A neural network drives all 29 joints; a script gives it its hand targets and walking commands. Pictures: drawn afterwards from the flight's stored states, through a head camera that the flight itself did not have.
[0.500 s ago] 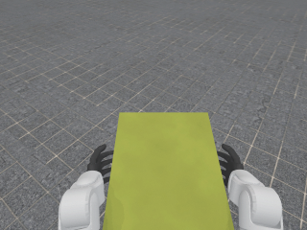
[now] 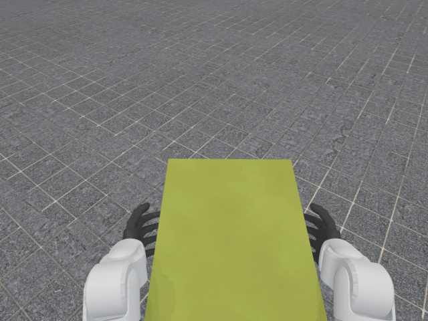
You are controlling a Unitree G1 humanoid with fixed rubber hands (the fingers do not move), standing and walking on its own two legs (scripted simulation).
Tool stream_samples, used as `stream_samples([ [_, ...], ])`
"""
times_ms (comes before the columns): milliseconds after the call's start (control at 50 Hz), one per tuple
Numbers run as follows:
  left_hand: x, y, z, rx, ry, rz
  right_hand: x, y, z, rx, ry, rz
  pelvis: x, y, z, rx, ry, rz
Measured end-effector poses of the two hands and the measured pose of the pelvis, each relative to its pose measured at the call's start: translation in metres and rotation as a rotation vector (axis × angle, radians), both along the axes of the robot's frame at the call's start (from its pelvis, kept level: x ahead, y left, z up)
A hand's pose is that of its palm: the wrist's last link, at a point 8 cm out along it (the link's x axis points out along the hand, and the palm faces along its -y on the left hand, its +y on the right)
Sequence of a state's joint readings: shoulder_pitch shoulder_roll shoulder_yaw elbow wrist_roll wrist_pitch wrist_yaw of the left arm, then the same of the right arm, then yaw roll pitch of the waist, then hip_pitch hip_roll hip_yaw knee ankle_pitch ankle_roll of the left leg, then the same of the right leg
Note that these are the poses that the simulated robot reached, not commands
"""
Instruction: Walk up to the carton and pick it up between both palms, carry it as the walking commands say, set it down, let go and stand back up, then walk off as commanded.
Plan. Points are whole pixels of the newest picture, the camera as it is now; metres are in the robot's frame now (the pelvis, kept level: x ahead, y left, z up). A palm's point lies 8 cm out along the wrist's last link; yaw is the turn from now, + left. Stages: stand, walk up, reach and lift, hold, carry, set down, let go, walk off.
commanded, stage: carry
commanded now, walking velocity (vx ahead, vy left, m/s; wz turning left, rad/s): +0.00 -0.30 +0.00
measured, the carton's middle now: (228, 258) +0.26 +0.01 +0.00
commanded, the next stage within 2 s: none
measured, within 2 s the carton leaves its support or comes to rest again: neither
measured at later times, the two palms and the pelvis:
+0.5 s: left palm (251, 305) +0.16 -0.02 +0.07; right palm out of the picture +0.18 -0.34 +0.08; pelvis -0.08 -0.19 +0.00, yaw +2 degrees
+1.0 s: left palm out of the picture +0.11 -0.23 +0.06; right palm out of the picture +0.12 -0.54 +0.07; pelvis -0.14 -0.39 +0.00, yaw +1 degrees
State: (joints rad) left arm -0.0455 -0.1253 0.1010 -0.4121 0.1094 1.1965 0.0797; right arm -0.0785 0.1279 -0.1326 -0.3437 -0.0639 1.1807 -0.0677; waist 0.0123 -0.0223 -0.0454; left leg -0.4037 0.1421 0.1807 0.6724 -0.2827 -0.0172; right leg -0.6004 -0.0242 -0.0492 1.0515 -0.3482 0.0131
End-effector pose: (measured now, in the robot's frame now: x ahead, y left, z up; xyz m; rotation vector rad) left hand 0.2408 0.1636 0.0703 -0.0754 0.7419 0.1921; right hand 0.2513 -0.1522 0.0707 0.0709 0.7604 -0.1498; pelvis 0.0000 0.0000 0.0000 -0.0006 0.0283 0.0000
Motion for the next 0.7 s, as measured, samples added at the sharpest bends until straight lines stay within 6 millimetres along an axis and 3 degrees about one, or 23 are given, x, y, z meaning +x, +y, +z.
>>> stream_samples([
  [120, -0.007, -0.059, 0.009, 0.044, -0.042, -0.007, -0.011, -0.058, -0.007, 0.044, -0.046, -0.011, -0.016, -0.055, -0.008, -0.019, -0.005, -0.014],
  [220, -0.018, -0.107, 0.008, 0.06, -0.003, -0.041, -0.031, -0.107, -0.011, 0.056, -0.005, -0.04, -0.033, -0.095, -0.002, 0.007, 0.01, 0.024],
  [360, -0.041, -0.148, 0.0, 0.008, -0.029, -0.024, -0.049, -0.148, -0.002, 0.009, -0.031, -0.03, -0.059, -0.144, -0.007, -0.023, 0.022, 0.053],
  [420, -0.059, -0.162, -0.008, -0.037, -0.016, 0.013, -0.057, -0.161, 0.003, -0.035, -0.019, 0.008, -0.068, -0.166, -0.004, 0.0, 0.007, 0.045],
  [520, -0.082, -0.193, 0.001, -0.018, 0.006, 0.031, -0.073, -0.192, 0.005, -0.014, 0.003, 0.028, -0.078, -0.2, 0.004, -0.008, -0.004, 0.027],
  [620, -0.087, -0.236, 0.011, 0.012, -0.037, 0.035, -0.077, -0.235, 0.007, 0.009, -0.041, 0.034, -0.087, -0.245, -0.001, -0.011, -0.001, 0.014],
  [700, -0.088, -0.281, 0.011, 0.043, -0.044, 0.017, -0.084, -0.28, -0.003, 0.034, -0.05, 0.016, -0.097, -0.285, -0.008, -0.038, -0.005, 0.026],
])
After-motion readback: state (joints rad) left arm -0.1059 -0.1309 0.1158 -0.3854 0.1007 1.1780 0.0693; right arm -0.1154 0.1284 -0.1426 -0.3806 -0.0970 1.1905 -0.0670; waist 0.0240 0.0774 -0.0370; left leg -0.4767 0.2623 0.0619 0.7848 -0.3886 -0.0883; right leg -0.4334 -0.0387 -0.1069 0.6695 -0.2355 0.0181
